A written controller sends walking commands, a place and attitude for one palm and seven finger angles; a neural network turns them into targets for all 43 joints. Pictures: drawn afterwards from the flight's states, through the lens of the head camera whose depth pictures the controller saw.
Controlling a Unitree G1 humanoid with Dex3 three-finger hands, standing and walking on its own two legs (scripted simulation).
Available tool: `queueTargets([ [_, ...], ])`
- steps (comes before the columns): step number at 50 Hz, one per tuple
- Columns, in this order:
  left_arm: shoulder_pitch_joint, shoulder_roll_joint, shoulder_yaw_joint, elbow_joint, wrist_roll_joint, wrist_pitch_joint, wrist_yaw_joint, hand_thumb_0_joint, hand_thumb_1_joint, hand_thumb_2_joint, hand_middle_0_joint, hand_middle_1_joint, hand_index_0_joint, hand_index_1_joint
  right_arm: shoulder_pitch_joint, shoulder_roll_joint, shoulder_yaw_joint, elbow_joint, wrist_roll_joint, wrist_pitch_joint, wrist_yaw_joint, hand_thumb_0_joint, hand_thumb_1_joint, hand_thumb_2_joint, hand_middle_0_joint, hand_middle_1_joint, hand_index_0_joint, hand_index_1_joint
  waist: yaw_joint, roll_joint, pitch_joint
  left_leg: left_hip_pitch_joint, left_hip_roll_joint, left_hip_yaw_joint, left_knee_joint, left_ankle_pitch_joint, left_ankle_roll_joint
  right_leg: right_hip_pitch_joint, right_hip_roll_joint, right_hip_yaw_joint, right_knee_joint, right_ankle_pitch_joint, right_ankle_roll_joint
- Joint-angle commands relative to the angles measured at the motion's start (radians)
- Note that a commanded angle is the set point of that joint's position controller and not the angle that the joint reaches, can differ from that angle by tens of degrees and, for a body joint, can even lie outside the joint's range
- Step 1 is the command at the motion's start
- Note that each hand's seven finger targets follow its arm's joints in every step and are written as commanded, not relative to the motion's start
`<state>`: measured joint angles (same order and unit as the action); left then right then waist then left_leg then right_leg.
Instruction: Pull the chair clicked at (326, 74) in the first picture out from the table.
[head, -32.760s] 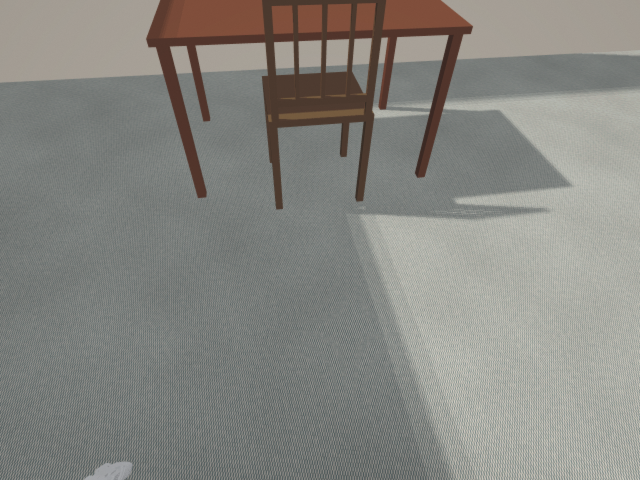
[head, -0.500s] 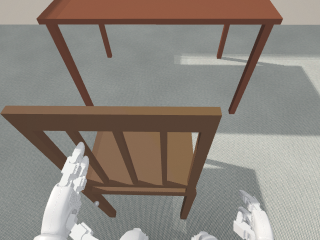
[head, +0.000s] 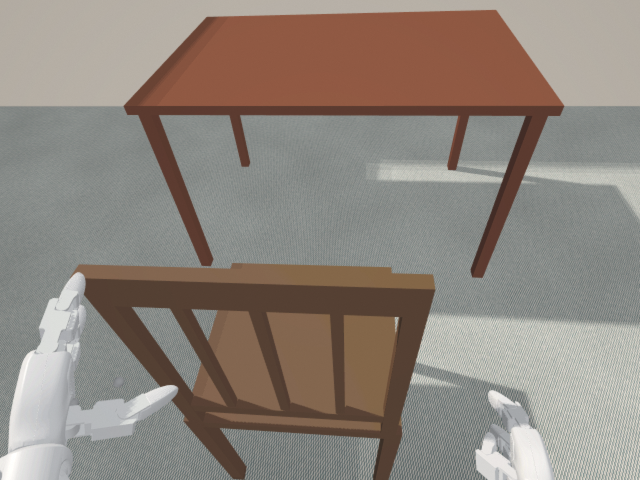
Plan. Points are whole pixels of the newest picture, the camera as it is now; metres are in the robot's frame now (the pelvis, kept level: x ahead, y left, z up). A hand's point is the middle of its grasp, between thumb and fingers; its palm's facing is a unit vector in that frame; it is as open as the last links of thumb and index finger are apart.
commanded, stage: draw the hand back to the body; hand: left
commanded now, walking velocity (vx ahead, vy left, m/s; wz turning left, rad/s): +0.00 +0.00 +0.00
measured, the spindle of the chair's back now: (273, 365) +0.29 +0.11 -0.06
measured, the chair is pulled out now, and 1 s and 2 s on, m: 0.62 0.62 0.62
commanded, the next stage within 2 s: step back with the hand held close in 0.70 s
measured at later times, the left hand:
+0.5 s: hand (63, 329) +0.20 +0.26 +0.17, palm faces +0.47 -0.77 -0.44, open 7.8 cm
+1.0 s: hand (62, 334) +0.20 +0.26 +0.17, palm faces +0.41 -0.77 -0.48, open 7.4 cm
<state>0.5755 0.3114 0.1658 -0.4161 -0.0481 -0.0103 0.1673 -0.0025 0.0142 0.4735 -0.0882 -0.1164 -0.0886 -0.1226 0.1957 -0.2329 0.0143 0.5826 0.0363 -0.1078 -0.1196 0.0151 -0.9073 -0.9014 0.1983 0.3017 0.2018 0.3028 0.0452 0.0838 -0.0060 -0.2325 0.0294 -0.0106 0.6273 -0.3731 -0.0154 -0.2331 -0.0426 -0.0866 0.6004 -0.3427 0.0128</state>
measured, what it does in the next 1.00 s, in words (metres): stands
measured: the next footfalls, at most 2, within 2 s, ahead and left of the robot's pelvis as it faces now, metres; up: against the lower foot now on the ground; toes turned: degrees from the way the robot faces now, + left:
none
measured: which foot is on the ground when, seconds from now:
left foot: down 0.00-1.00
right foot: down 0.00-1.00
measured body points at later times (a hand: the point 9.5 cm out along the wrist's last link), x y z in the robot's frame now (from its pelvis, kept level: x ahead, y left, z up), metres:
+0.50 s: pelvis +0.01 +0.00 +0.01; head +0.00 -0.03 +0.46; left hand +0.17 +0.30 +0.19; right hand +0.19 -0.23 -0.08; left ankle -0.02 +0.13 -0.73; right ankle -0.01 -0.12 -0.73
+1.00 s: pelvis -0.02 +0.00 +0.01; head +0.00 -0.03 +0.46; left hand +0.17 +0.30 +0.20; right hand +0.17 -0.24 -0.08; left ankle -0.02 +0.13 -0.73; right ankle -0.01 -0.13 -0.73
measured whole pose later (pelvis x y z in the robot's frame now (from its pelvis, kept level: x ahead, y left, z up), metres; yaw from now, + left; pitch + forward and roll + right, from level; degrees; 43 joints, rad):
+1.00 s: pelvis -0.02 +0.00 +0.01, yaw -2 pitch -2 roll -1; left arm 0.49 0.36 0.38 -0.42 -0.06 -0.12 0.14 0.02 0.89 0.90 -0.21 -0.30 -0.21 -0.31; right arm 0.14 -0.24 -0.01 0.61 0.02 -0.07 -0.07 0.01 -0.91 -0.90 0.20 0.30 0.20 0.30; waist 0.03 0.09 0.08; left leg -0.16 0.04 0.03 0.47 -0.27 -0.01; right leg -0.17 -0.03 -0.05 0.43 -0.22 0.02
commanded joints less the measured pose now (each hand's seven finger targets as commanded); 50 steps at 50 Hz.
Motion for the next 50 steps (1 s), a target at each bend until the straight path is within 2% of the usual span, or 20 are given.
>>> queueTargets([
  [1,-0.06,0.169,0.152,-0.23,0.003,-0.079,0.017,0.0,0.356,0.637,-0.125,-0.187,-0.125,-0.187,-0.125,-0.087,-0.031,-0.147,-0.011,-0.058,0.003,0.0,-0.9,-0.9,0.2,0.3,0.2,0.3,0.008,-0.033,-0.066,0.063,0.015,-0.006,-0.15,0.285,0.025,0.069,-0.023,0.027,-0.136,0.271,-0.032],
  [4,-0.086,0.189,0.187,-0.249,0.002,-0.082,0.02,0.0,0.465,0.69,-0.14,-0.21,-0.14,-0.21,-0.131,-0.088,-0.03,-0.134,-0.013,-0.063,0.01,0.0,-0.9,-0.9,0.2,0.3,0.2,0.3,0.01,-0.008,-0.06,0.083,0.019,-0.008,-0.172,0.325,0.021,0.095,-0.02,0.027,-0.148,0.303,-0.036],
  [7,-0.095,0.217,0.238,-0.236,0.003,-0.081,0.023,0.0,0.574,0.743,-0.155,-0.233,-0.155,-0.233,-0.138,-0.089,-0.033,-0.117,-0.014,-0.063,0.016,0.0,-0.9,-0.9,0.2,0.3,0.2,0.3,0.017,-0.009,-0.057,0.096,0.022,-0.007,-0.184,0.364,0.019,0.122,-0.016,0.029,-0.162,0.338,-0.039],
  [10,-0.109,0.214,0.263,-0.218,-0.003,-0.086,0.021,0.0,0.682,0.795,-0.17,-0.255,-0.17,-0.255,-0.134,-0.087,-0.038,-0.109,-0.015,-0.055,0.02,0.0,-0.9,-0.9,0.2,0.3,0.2,0.3,0.014,-0.052,-0.057,0.118,0.028,0.0,-0.195,0.389,0.022,0.131,-0.017,0.025,-0.168,0.365,-0.033],
  [16,-0.18,0.253,0.329,-0.215,-0.008,-0.097,0.02,0.0,0.9,0.9,-0.2,-0.3,-0.2,-0.3,-0.138,-0.097,-0.044,-0.093,-0.016,-0.048,0.026,0.0,-0.9,-0.9,0.2,0.3,0.2,0.3,0.017,-0.026,-0.062,0.141,0.031,0.005,-0.209,0.427,0.022,0.154,-0.018,0.027,-0.179,0.396,-0.032],
  [17,-0.164,0.231,0.31,-0.182,-0.006,-0.091,0.016,0.0,0.9,0.9,-0.2,-0.3,-0.2,-0.3,-0.142,-0.097,-0.045,-0.083,-0.016,-0.046,0.029,0.0,-0.9,-0.9,0.2,0.3,0.2,0.3,0.014,-0.017,-0.04,0.133,0.031,0.002,-0.214,0.426,0.019,0.15,-0.015,0.027,-0.185,0.388,-0.034],
  [18,-0.145,0.201,0.289,-0.159,-0.007,-0.089,0.012,0.0,0.9,0.9,-0.2,-0.3,-0.2,-0.3,-0.139,-0.095,-0.045,-0.085,-0.016,-0.043,0.032,0.0,-0.9,-0.9,0.2,0.3,0.2,0.3,0.013,-0.045,-0.04,0.139,0.032,0.006,-0.217,0.423,0.022,0.146,-0.016,0.023,-0.188,0.385,-0.03],
  [20,-0.135,0.188,0.272,-0.155,-0.011,-0.088,0.006,0.0,0.9,0.9,-0.2,-0.3,-0.2,-0.3,-0.144,-0.101,-0.051,-0.089,-0.015,-0.036,0.035,0.0,-0.9,-0.9,0.2,0.3,0.2,0.3,0.012,-0.07,-0.036,0.133,0.033,0.007,-0.221,0.413,0.025,0.147,-0.015,0.023,-0.191,0.382,-0.028],
  [22,-0.149,0.203,0.279,-0.167,-0.009,-0.09,0.005,0.0,0.9,0.9,-0.2,-0.3,-0.2,-0.3,-0.149,-0.104,-0.053,-0.086,-0.015,-0.034,0.036,0.0,-0.9,-0.9,0.2,0.3,0.2,0.3,0.012,-0.042,-0.036,0.131,0.031,0.006,-0.226,0.394,0.024,0.152,-0.015,0.026,-0.198,0.364,-0.031],
  [25,-0.152,0.228,0.295,-0.205,-0.009,-0.101,0.007,0.0,0.9,0.9,-0.2,-0.3,-0.2,-0.3,-0.15,-0.103,-0.054,-0.094,-0.016,-0.039,0.034,0.0,-0.9,-0.9,0.2,0.3,0.2,0.3,0.017,-0.048,-0.067,0.142,0.028,0.008,-0.228,0.378,0.026,0.161,-0.015,0.031,-0.202,0.357,-0.029],
  [27,-0.179,0.265,0.32,-0.26,-0.005,-0.108,0.012,0.0,0.9,0.9,-0.2,-0.3,-0.2,-0.3,-0.151,-0.103,-0.051,-0.091,-0.017,-0.049,0.033,0.0,-0.9,-0.9,0.2,0.3,0.2,0.3,0.018,0.022,-0.079,0.142,0.025,0.004,-0.228,0.377,0.02,0.171,-0.015,0.037,-0.202,0.349,-0.035],
  [32,-0.169,0.256,0.319,-0.258,-0.005,-0.107,0.016,0.0,0.9,0.9,-0.2,-0.3,-0.2,-0.3,-0.146,-0.1,-0.048,-0.086,-0.014,-0.065,0.029,0.0,-0.9,-0.9,0.2,0.3,0.2,0.3,0.016,0.037,-0.057,0.14,0.025,0.005,-0.228,0.37,0.017,0.159,-0.011,0.038,-0.209,0.34,-0.038],
  [34,-0.155,0.228,0.304,-0.217,-0.009,-0.103,0.015,0.0,0.9,0.9,-0.2,-0.3,-0.2,-0.3,-0.146,-0.098,-0.048,-0.085,-0.013,-0.062,0.03,0.0,-0.9,-0.9,0.2,0.3,0.2,0.3,0.013,0.013,-0.028,0.133,0.028,0.007,-0.236,0.353,0.016,0.143,-0.011,0.031,-0.208,0.323,-0.035],
  [36,-0.143,0.216,0.301,-0.174,-0.012,-0.098,0.012,0.0,0.9,0.9,-0.2,-0.3,-0.2,-0.3,-0.15,-0.1,-0.052,-0.085,-0.013,-0.055,0.029,0.0,-0.9,-0.9,0.2,0.3,0.2,0.3,0.014,-0.05,-0.013,0.125,0.031,0.009,-0.236,0.342,0.021,0.136,-0.01,0.031,-0.213,0.319,-0.031],
  [39,-0.151,0.206,0.288,-0.145,-0.014,-0.098,0.005,0.0,0.9,0.9,-0.2,-0.3,-0.2,-0.3,-0.152,-0.103,-0.055,-0.084,-0.01,-0.047,0.029,0.0,-0.9,-0.9,0.2,0.3,0.2,0.3,0.009,-0.062,0.005,0.122,0.031,0.013,-0.239,0.308,0.025,0.121,-0.01,0.036,-0.225,0.29,-0.028],
  [41,-0.182,0.194,0.258,-0.201,-0.011,-0.11,0.0,0.0,0.9,0.9,-0.2,-0.3,-0.2,-0.3,-0.158,-0.106,-0.052,-0.095,-0.014,-0.052,0.033,0.0,-0.9,-0.9,0.2,0.3,0.2,0.3,0.01,-0.046,-0.023,0.131,0.025,0.012,-0.237,0.313,0.028,0.131,-0.015,0.039,-0.223,0.296,-0.028],
  [42,-0.337,0.352,0.412,-0.257,-0.023,-0.163,-0.001,0.0,0.9,0.9,-0.2,-0.3,-0.2,-0.3,-0.122,-0.107,-0.043,-0.129,-0.003,-0.032,0.036,0.0,-0.9,-0.9,0.2,0.3,0.2,0.3,-0.017,0.004,0.079,0.07,0.045,0.0,-0.223,0.234,0.041,0.048,-0.06,0.134,-0.273,0.347,-0.028],
  [45,-0.172,0.253,0.345,-0.17,-0.014,-0.167,-0.016,0.0,0.9,0.9,-0.2,-0.3,-0.2,-0.3,-0.138,-0.101,-0.06,-0.11,-0.014,-0.016,0.038,0.0,-0.9,-0.9,0.2,0.3,0.2,0.3,-0.024,-0.093,0.021,0.08,0.042,-0.005,-0.193,0.233,0.038,0.062,-0.093,0.165,-0.268,0.415,-0.037],
  [49,-0.033,0.222,0.332,-0.181,-0.009,-0.163,-0.011,0.0,0.9,0.9,-0.2,-0.3,-0.2,-0.3,-0.144,-0.104,-0.069,-0.13,-0.017,0.016,0.041,0.0,-0.9,-0.9,0.2,0.3,0.2,0.3,-0.021,-0.034,-0.087,0.086,0.068,-0.008,-0.205,0.362,0.037,0.11,-0.089,0.136,-0.207,0.447,-0.027],
  [50,-0.009,0.228,0.341,-0.188,-0.007,-0.159,-0.008,0.0,0.9,0.9,-0.2,-0.3,-0.2,-0.3,-0.147,-0.101,-0.073,-0.137,-0.016,0.023,0.041,0.0,-0.9,-0.9,0.2,0.3,0.2,0.3,-0.02,-0.064,-0.111,0.088,0.075,-0.012,-0.198,0.398,0.037,0.116,-0.086,0.129,-0.195,0.462,-0.023],
])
